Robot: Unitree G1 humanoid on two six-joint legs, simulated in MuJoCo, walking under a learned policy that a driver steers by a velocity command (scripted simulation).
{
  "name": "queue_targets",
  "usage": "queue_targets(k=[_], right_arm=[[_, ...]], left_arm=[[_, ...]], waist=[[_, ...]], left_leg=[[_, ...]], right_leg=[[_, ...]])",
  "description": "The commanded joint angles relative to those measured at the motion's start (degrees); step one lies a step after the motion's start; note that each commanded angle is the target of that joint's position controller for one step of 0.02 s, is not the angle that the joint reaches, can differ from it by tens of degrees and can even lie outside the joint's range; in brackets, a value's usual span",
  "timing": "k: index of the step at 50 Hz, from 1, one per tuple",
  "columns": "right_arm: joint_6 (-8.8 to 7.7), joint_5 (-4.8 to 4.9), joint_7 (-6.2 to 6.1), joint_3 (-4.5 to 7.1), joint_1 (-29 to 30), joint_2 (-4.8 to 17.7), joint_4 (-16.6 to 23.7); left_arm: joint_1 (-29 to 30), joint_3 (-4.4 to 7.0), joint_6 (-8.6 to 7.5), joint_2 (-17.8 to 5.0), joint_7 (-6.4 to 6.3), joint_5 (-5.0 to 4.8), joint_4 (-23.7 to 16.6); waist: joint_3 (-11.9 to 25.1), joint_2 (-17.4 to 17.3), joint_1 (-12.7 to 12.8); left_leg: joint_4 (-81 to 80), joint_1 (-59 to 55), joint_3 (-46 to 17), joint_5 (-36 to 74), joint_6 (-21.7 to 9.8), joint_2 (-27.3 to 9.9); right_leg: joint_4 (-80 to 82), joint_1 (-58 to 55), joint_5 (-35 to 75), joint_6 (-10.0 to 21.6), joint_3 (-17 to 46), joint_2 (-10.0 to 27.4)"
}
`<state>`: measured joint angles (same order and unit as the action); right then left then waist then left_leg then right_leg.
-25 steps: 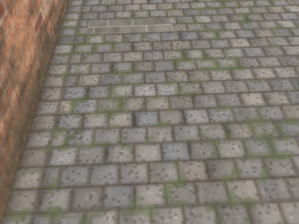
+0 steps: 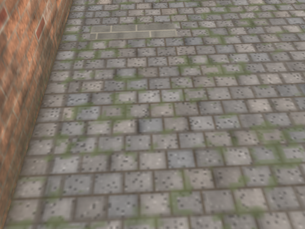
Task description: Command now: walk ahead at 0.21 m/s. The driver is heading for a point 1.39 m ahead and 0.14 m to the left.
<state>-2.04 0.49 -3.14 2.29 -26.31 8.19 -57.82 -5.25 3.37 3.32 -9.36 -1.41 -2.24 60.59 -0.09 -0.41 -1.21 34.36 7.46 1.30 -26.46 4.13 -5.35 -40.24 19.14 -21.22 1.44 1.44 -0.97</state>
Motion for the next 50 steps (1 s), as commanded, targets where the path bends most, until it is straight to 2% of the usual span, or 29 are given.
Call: queue_targets(k=[1, 4, 6, 8, 9, 10, 11, 12, 13, 14, 15, 17, 20, 22, 24, 26, 27, 28, 29, 30, 31, 32, 33, 34, 37, 39, 43, 46, 50], right_arm=[[-1.16, 0.48, -0.67, 0.50, -3.9, 2.2, 1.6], [-3.44, 1.04, -0.56, 0.97, -3.0, 2.4, 1.9], [-4.85, 1.27, 0.49, 1.41, -2.1, 2.2, 2.3], [-5.71, 1.60, 1.51, 1.65, -2.9, 1.1, 1.3], [-5.58, 1.62, 1.60, 1.75, -7.9, 0.3, -0.8], [-5.50, 1.43, 1.56, 2.72, -19.3, 1.8, -5.3], [-5.12, 0.45, 1.93, 5.14, -29.0, 10.4, -8.4], [-4.51, -0.13, 2.87, 3.64, -25.1, 8.2, -6.2], [-4.24, -0.21, 2.88, 2.59, -20.8, 6.2, -4.7], [-3.59, -0.19, 2.60, 2.05, -18.1, 5.7, -3.8], [-2.72, 0.19, 2.29, 1.05, -14.1, 5.1, -3.3], [-1.76, -0.58, 1.26, -0.40, -5.9, 3.7, -1.1], [-2.48, 0.10, 0.38, 0.05, -1.1, 7.1, 0.5], [-3.57, 1.13, 0.42, 0.68, -3.7, 10.0, -1.1], [-3.48, 1.48, 0.57, 1.37, -5.5, 11.2, -2.5], [-3.00, 0.79, 0.84, 1.64, -5.8, 11.7, -3.0], [-3.41, 0.09, 1.09, 1.48, -2.6, 10.9, -1.5], [-4.62, 0.54, 2.11, -1.22, -10.3, -0.1, -0.3], [-6.57, 1.66, 2.93, -0.65, -9.5, 1.1, -0.8], [-7.09, 3.31, 2.86, 0.66, -1.9, 4.8, 1.8], [-6.96, 2.62, 2.11, 0.81, 4.1, 5.9, 4.0], [-6.41, 1.06, 1.21, 1.39, 6.9, 6.3, 5.1], [-5.18, 0.39, 0.86, 1.99, 5.7, 6.5, 5.6], [-4.29, 0.80, 0.80, 1.96, 3.9, 5.4, 5.7], [-3.15, 0.50, 0.61, 2.16, 6.3, 5.2, 7.2], [-3.11, -0.04, 0.77, 2.47, 12.8, 7.2, 9.2], [-3.69, -0.31, 2.20, 2.27, 20.8, 6.8, 11.2], [-3.91, 0.23, 3.28, 1.59, 26.5, 6.0, 12.0], [-4.25, 1.40, 5.00, 1.42, 30.2, 7.2, 13.2]], left_arm=[[-0.1, 1.11, -2.03, -6.3, -0.04, -1.07, -2.3], [-5.4, 1.59, -4.86, -8.1, 0.66, -0.67, -2.2], [-8.6, 2.20, -5.65, -10.1, 0.74, -0.38, -1.8], [-6.4, 2.16, -5.68, -10.0, 0.34, -0.31, -2.9], [-1.8, 1.92, -6.06, -9.2, -0.02, -0.54, -4.5], [7.3, 1.11, -6.66, -6.5, 0.03, -0.55, -8.2], [13.8, 0.31, -8.76, -4.4, 0.45, -0.30, -11.9], [11.1, 0.20, -9.46, -3.9, 1.27, -0.21, -11.3], [12.0, -0.11, -9.47, -2.5, 1.50, -1.73, -12.3], [12.0, -0.45, -9.10, -1.3, 1.38, -2.38, -12.8], [10.6, -0.77, -8.57, -0.1, 1.28, -2.12, -13.3], [6.7, -0.94, -7.60, -0.8, 1.08, -0.74, -13.9], [9.9, -1.39, -7.53, -1.8, 2.12, 0.87, -16.5], [12.5, -0.60, -7.34, -3.3, 2.41, 0.70, -17.8], [10.8, 0.47, -7.56, -5.6, 2.63, 0.16, -18.0], [-1.3, 2.51, -7.49, -9.2, 2.96, 0.04, -14.7], [-13.2, 3.78, -7.02, -12.3, 2.76, -0.11, -10.9], [-20.8, 4.61, -7.24, -18.4, 3.06, 1.75, -8.1], [-22.4, 3.38, -7.01, -13.7, 3.65, 1.77, -6.6], [-14.8, 2.14, -7.94, -9.8, 3.83, 1.41, -6.9], [-8.8, 1.54, -8.87, -7.7, 4.00, 1.09, -8.0], [-4.3, 1.33, -9.50, -7.0, 4.11, 1.50, -8.3], [-2.1, 0.79, -9.79, -5.4, 4.07, 2.59, -8.2], [-2.2, 0.46, -9.67, -4.6, 3.81, 2.67, -7.5], [-5.7, 0.78, -9.45, -7.4, 2.24, 2.11, -5.6], [-9.0, 0.88, -9.49, -8.8, 1.24, 1.53, -4.8], [-14.1, 0.67, -9.29, -9.5, 0.64, 1.34, -4.3], [-16.3, 0.59, -8.91, -10.5, 0.50, 0.91, -4.2], [-18.7, 1.22, -8.45, -12.0, -0.17, 0.52, -3.1]], waist=[[-9.1, 3.0, 0.8], [-8.6, 7.8, 2.1], [-5.3, 10.7, 2.7], [-4.0, 10.7, 0.4], [-3.4, 8.4, -3.3], [-1.7, 0.0, -9.3], [0.4, -19.4, -12.9], [0.9, -19.9, -9.4], [-2.8, -12.8, -6.9], [-4.7, -7.9, -5.8], [-7.4, -4.3, -3.8], [-9.0, -6.3, 0.2], [-7.9, -5.7, 0.7], [-7.7, -8.2, 0.1], [-5.6, -9.6, 1.9], [1.9, -11.1, 8.7], [7.7, -8.8, 13.8], [21.5, 13.4, 8.5], [26.5, 17.2, 9.4], [11.7, 13.9, 7.7], [5.2, 5.8, 5.9], [2.6, 1.8, 3.5], [3.4, 2.5, 0.6], [3.6, 4.6, -0.8], [-0.1, 4.9, -1.6], [-2.5, 3.4, -0.4], [-3.5, 2.5, 1.8], [-4.6, 3.7, 3.8], [-6.1, 4.3, 4.5]], left_leg=[[-2.1, 13.8, 4.2, -10.6, -4.5, 4.2], [6.8, 17.4, 4.6, -1.6, -6.1, 5.7], [11.1, 19.8, 3.1, 0.5, -7.2, 6.1], [6.1, 17.6, 2.7, -2.9, -9.0, 6.5], [2.7, 9.3, 2.6, 1.7, -9.7, 6.9], [-2.2, -5.8, -2.1, 10.6, -11.3, 4.4], [-7.4, -22.7, -21.6, 33.4, -15.5, -6.3], [-11.5, -24.4, -36.3, 42.5, -20.9, -16.7], [-11.1, -23.4, -35.6, 34.4, -21.4, -18.3], [-10.2, -23.1, -31.7, 31.1, -20.7, -17.5], [-10.5, -18.7, -26.8, 29.8, -18.6, -16.4], [-15.3, -4.4, -17.3, 28.2, -13.9, -11.2], [-25.2, 14.7, -4.5, 25.1, -10.6, -4.0], [-26.3, 7.8, -4.2, 31.5, -11.4, -5.0], [-17.9, -5.2, -3.4, 52.8, -10.4, -6.9], [-0.4, -6.6, -2.1, 68.0, -8.8, -6.9], [14.6, 5.7, -1.7, 60.0, -7.3, -4.9], [42.9, 25.0, -4.1, 9.5, -4.2, 7.2], [51.3, 31.3, -13.9, -3.2, -5.9, 9.3], [51.5, 39.1, -10.4, -0.5, -7.0, 5.9], [48.3, 37.6, -8.3, 3.8, -8.3, 2.6], [44.2, 33.6, -7.2, 7.5, -8.7, 0.1], [40.5, 27.3, -8.2, 10.8, -9.4, -2.3], [38.4, 24.3, -8.2, 12.1, -9.7, -3.0], [32.0, 26.7, -6.4, 14.2, -8.4, -3.6], [27.3, 33.3, -6.1, 20.0, -6.5, -4.3], [14.5, 37.1, -4.5, 31.3, -5.1, -3.1], [4.4, 30.7, -1.4, 34.8, -3.8, -0.3], [-3.2, 29.5, -1.9, 29.9, -4.8, 0.2]], right_leg=[[11.3, 2.4, -23.6, 4.7, 3.8, 2.0], [15.5, -0.1, -20.7, 9.4, 15.4, 7.5], [16.3, -4.9, -11.8, 13.0, 23.3, 10.8], [13.7, -5.0, -2.6, 12.8, 22.5, 11.4], [6.9, 2.3, 4.8, 10.5, 17.8, 10.0], [-8.0, 16.4, 15.3, 5.5, 5.6, 5.1], [-33.7, 36.2, 18.6, 0.3, -6.0, -1.8], [-38.7, 47.1, -12.1, 1.1, -2.5, -0.5], [-44.6, 52.9, -12.4, 1.8, 1.5, 2.8], [-49.3, 57.3, -10.6, 1.5, 0.8, 4.2], [-48.9, 58.2, -8.0, 0.8, 0.6, 6.4], [-41.5, 47.1, 1.0, -0.3, 0.1, 7.8], [-15.2, 14.9, 21.8, -0.3, -4.8, 4.4], [-5.6, 9.8, 20.0, 0.1, -6.9, 1.0], [0.3, 9.4, 15.1, 2.3, -8.3, -1.3], [4.4, -6.6, 15.1, 5.3, -9.0, -3.7], [3.3, -24.8, 20.5, 7.8, -1.6, 1.4], [12.1, -43.6, 5.8, 19.0, 31.5, 19.4], [25.4, -45.0, -5.9, 19.8, 50.6, 21.8], [25.9, -34.8, -4.8, 17.1, 40.9, 20.4], [25.8, -23.7, 0.5, 14.8, 31.8, 18.5], [26.5, -14.1, 6.3, 13.0, 24.5, 16.4], [27.9, -7.2, 8.9, 11.5, 19.3, 14.1], [29.8, -4.3, 8.7, 11.5, 16.7, 13.4], [34.2, -1.2, 8.9, 12.6, 11.6, 13.1], [35.6, -3.1, 9.5, 13.2, 11.1, 14.1], [35.1, -8.3, 13.5, 11.6, 7.4, 13.1], [34.5, -8.1, 14.6, 10.1, 3.3, 11.2], [31.4, -16.0, 13.9, 9.0, 3.7, 14.8]])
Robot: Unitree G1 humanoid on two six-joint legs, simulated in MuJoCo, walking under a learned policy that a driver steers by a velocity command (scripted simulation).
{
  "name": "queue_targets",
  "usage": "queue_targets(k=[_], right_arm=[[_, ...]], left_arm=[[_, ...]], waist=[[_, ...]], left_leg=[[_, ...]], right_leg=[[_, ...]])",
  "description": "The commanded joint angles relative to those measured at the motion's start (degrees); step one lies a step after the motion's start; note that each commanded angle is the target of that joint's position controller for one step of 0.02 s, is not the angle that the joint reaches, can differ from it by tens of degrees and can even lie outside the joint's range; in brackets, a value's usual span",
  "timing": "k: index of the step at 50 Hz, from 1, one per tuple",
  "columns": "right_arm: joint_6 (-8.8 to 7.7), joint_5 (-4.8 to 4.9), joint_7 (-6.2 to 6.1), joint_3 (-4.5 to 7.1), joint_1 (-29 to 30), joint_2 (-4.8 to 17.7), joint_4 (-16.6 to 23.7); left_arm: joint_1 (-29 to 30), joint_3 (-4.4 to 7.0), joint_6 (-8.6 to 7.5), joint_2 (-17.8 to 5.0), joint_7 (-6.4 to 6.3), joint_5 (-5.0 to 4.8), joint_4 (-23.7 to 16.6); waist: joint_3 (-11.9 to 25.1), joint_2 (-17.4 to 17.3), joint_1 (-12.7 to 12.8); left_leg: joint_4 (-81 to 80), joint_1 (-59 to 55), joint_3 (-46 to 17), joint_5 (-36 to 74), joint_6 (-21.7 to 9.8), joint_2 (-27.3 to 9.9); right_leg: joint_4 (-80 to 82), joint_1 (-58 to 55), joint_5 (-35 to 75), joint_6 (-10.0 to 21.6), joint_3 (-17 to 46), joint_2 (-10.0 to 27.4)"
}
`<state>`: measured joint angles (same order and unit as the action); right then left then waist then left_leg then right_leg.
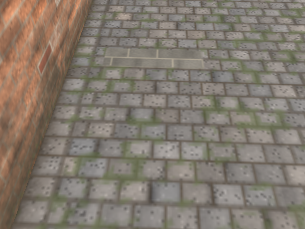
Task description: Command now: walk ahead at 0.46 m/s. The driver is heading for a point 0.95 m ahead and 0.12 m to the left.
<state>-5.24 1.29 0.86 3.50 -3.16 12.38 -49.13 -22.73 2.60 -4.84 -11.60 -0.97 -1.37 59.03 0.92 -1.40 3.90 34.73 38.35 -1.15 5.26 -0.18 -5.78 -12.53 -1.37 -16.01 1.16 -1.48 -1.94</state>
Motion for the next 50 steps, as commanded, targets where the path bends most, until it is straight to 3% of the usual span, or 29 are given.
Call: queue_targets(k=[1, 2, 3, 4, 5, 6, 7, 8, 9, 10, 12, 14, 16, 18, 21, 22, 24, 25, 26, 27, 28, 29, 31, 36, 50], right_arm=[[-1.31, 0.40, 1.23, 0.42, 6.4, 3.9, 4.5], [-1.62, 0.04, 1.33, 0.85, 4.2, 5.0, 4.1], [-1.98, -0.44, 1.30, 1.69, -0.9, 6.8, 2.7], [-2.22, -1.09, 1.37, 2.81, -10.5, 9.4, -0.6], [-2.33, -2.36, 1.20, 3.67, -19.6, 14.6, -2.5], [-1.80, -3.04, 1.62, 3.95, -21.2, 17.3, -3.9], [-1.26, -1.91, 1.73, 2.66, -21.0, 11.6, -2.9], [-1.04, -1.68, 1.36, 1.68, -15.5, 9.0, -1.8], [-0.80, -1.72, 1.07, 0.88, -10.5, 7.6, -1.0], [-0.68, -1.73, 0.79, 0.24, -7.8, 5.8, -1.0], [-0.75, -3.04, 0.45, -0.73, -7.4, 3.5, -2.5], [-0.81, -3.30, 0.09, -0.74, -6.6, 4.7, -3.2], [-0.31, -3.05, -0.46, -0.49, -5.6, 6.6, -3.4], [0.61, -2.59, -0.89, -0.38, -5.9, 7.5, -3.8], [1.83, -2.27, -1.29, -0.73, -6.1, 6.5, -4.3], [2.16, -1.92, -1.36, -0.90, -5.6, 6.0, -4.5], [2.19, -1.48, -1.53, -1.09, -7.6, 5.1, -5.5], [2.22, -1.77, -1.54, -1.10, -8.4, 4.8, -5.7], [2.30, -1.90, -1.60, -0.72, -11.9, 4.9, -6.1], [2.69, -1.99, -2.06, -0.77, -10.7, 4.7, -6.1], [3.02, -1.81, -2.34, -0.72, -9.5, 4.7, -5.8], [3.30, -1.65, -2.60, -0.82, -9.3, 4.0, -5.8], [3.65, -1.99, -2.65, -0.68, -9.6, 4.2, -6.3], [3.96, -1.58, -2.36, -0.47, -8.5, 4.4, -6.8], [4.70, -1.42, -2.72, -0.49, -9.2, 4.2, -9.4]], left_arm=[[-1.0, 2.10, -0.01, -9.7, -0.67, -0.18, -1.4], [-0.5, 2.28, 0.35, -10.0, -0.74, 0.08, -1.5], [0.6, 2.37, 0.80, -10.3, -0.83, 0.20, -1.8], [0.6, 2.16, 0.90, -9.3, -0.83, 0.30, -2.5], [-0.4, 1.05, 0.98, -6.7, -0.94, 1.44, -4.4], [-10.8, -1.37, 0.31, 1.6, -0.10, 0.89, -2.3], [-10.3, 0.04, -0.40, -4.9, 0.08, 0.23, -0.7], [-3.7, 0.80, -0.52, -7.5, -0.01, -0.96, -2.3], [0.6, 0.77, -0.22, -7.3, -0.54, -0.75, -3.2], [3.3, 1.24, 0.35, -7.3, -1.07, -0.04, -3.7], [1.9, 1.17, 1.98, -4.6, -1.24, 0.51, -3.1], [2.0, 0.78, 2.98, -2.5, -1.53, 0.73, -2.9], [4.2, 0.67, 3.88, -2.6, -1.90, 1.00, -3.1], [5.8, 0.97, 4.97, -3.8, -2.09, 1.03, -2.9], [8.6, 1.35, 6.10, -4.5, -2.29, 1.07, -2.8], [8.8, 1.37, 6.05, -4.3, -2.31, 1.34, -2.6], [9.8, 1.62, 5.26, -6.0, -1.93, 2.30, -2.5], [8.7, 1.47, 4.91, -6.4, -1.94, 2.39, -2.1], [9.5, 2.19, 4.72, -9.4, -1.93, 1.47, -1.4], [9.4, 2.14, 4.43, -7.6, -1.55, 0.91, -0.6], [9.8, 1.69, 3.98, -5.6, -1.38, 1.18, -0.2], [11.0, 1.55, 3.62, -5.4, -1.29, 1.62, -0.2], [11.7, 1.56, 3.00, -5.5, -1.24, 1.56, 0.0], [10.2, 1.32, 2.96, -5.6, -1.48, 1.21, 1.6], [10.0, 0.83, 4.08, -5.0, -1.89, 1.27, 3.6]], waist=[[-7.2, 5.4, -1.2], [-5.9, 6.2, -2.5], [-2.5, 6.8, -5.3], [3.2, 6.7, -8.9], [13.1, -1.7, -10.5], [21.6, -19.2, -5.8], [24.5, -11.6, -7.7], [16.8, -8.2, -7.2], [12.6, -2.5, -5.7], [9.0, -1.1, -4.6], [8.0, -3.3, -2.1], [7.0, -4.1, -0.8], [7.2, -4.0, -0.7], [6.8, -4.2, -1.5], [2.0, -4.5, -2.3], [0.2, -4.2, -1.8], [-2.1, -2.6, -2.2], [-2.2, -0.8, -2.9], [-2.6, 4.7, -5.9], [-3.0, 6.5, -4.8], [-2.9, 6.5, -4.5], [-2.1, 7.0, -5.0], [-0.6, 6.2, -5.1], [0.6, 3.7, -4.1], [-1.7, 1.5, -3.7]], left_leg=[[-5.3, -2.4, 0.6, -4.1, -1.4, 1.1], [-6.4, -5.4, 1.3, -6.1, -2.4, 2.4], [-7.8, -12.0, 2.8, -6.3, -3.7, 4.5], [-8.5, -23.2, 3.1, 0.2, -5.7, 5.4], [-5.3, -40.9, -8.6, 19.8, -9.4, -6.3], [-9.6, -59.0, -30.6, 26.8, -20.8, -20.2], [-11.3, -56.6, -31.8, 23.5, -19.4, -18.0], [-10.9, -49.6, -21.5, 25.6, -16.7, -15.5], [-12.1, -42.3, -15.4, 27.4, -14.8, -12.8], [-14.0, -36.0, -11.9, 27.4, -14.1, -10.9], [-16.3, -28.7, -7.4, 28.9, -13.6, -8.3], [-17.4, -25.6, -4.4, 30.3, -14.4, -7.3], [-17.9, -24.2, -3.3, 26.1, -14.6, -7.0], [-19.7, -23.1, -4.0, 13.5, -14.1, -7.0], [-23.1, -19.2, -6.3, -13.6, -12.7, -6.3], [-23.4, -17.8, -6.5, -21.7, -11.6, -5.3], [-22.4, -17.0, -6.6, -30.3, -7.2, -2.3], [-20.4, -16.9, -6.0, -30.2, -5.7, -0.8], [-20.0, -16.7, -3.4, -28.2, -4.5, 2.7], [-17.9, -21.0, -0.4, -25.0, -3.6, 4.4], [-15.7, -23.8, 0.6, -22.0, -3.2, 4.7], [-14.3, -25.7, 1.1, -18.9, -3.3, 4.7], [-12.9, -27.1, 1.4, -14.2, -3.4, 4.7], [-11.5, -28.2, 1.3, -8.5, -3.5, 4.2], [-11.7, -27.5, 0.8, -9.3, -3.0, 3.7]], right_leg=[[1.4, 2.4, 12.2, 8.5, 6.8, 16.2], [-2.4, 0.5, 20.9, 7.6, 6.7, 16.1], [-9.6, -0.6, 33.3, 6.2, 5.3, 14.5], [-20.6, 1.0, 40.6, 4.4, 3.4, 11.2], [-39.4, 12.0, 23.1, 1.5, 0.4, 6.8], [-59.6, 32.3, -18.7, -2.5, 2.0, -3.7], [-65.8, 33.2, -20.0, -2.1, 11.1, -1.6], [-66.1, 36.3, -16.7, -1.7, 9.3, 0.9], [-62.2, 35.0, -12.9, -1.9, 7.4, 4.1], [-57.8, 33.3, -10.3, -2.1, 6.6, 5.8], [-50.7, 25.0, -6.4, -2.3, 6.0, 7.0], [-41.8, 21.6, -5.2, -3.2, 4.6, 6.3], [-34.0, 18.7, -2.9, -3.9, 3.8, 5.8], [-29.4, 16.4, 0.3, -3.9, 3.1, 5.5], [-23.1, 14.4, 2.5, -2.8, 2.7, 5.6], [-19.0, 12.8, 4.6, -2.1, 2.1, 5.4], [-12.3, 11.0, 10.1, -0.1, 3.4, 6.7], [-11.7, 9.9, 12.7, 0.7, 4.6, 8.5], [-13.3, 10.6, 11.7, 1.6, 4.2, 8.4], [-11.7, 15.6, 5.5, 1.4, 4.2, 7.2], [-10.2, 17.6, 4.3, 0.8, 4.5, 7.0], [-9.7, 18.2, 6.3, 0.2, 4.7, 7.1], [-10.4, 16.7, 10.0, -0.2, 4.4, 6.8], [-12.2, 14.1, 14.5, 0.1, 3.7, 6.2], [-12.1, 13.2, 12.2, -0.3, 2.5, 5.0]])
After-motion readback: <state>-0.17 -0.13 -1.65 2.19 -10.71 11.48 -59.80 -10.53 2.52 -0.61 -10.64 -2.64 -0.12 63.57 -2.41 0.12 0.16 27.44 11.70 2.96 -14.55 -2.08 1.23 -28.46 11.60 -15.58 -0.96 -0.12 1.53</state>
